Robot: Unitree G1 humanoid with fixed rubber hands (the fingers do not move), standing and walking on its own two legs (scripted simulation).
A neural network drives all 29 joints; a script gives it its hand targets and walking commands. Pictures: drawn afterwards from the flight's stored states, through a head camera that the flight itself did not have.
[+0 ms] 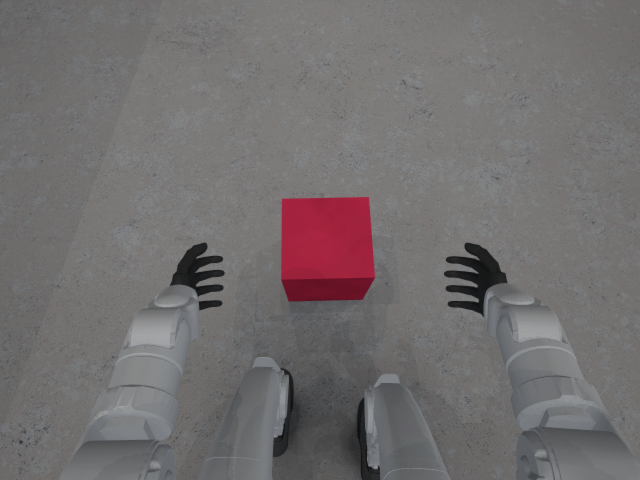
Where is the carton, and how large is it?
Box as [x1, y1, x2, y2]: [281, 197, 374, 300]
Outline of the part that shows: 368,197 282,199 281,280 288,300 362,299 374,278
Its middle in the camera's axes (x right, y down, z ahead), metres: +0.02 +0.04 +1.02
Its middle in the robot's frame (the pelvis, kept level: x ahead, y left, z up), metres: +0.54 +0.01 -0.55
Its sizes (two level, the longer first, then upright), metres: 0.210 0.200 0.250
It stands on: the floor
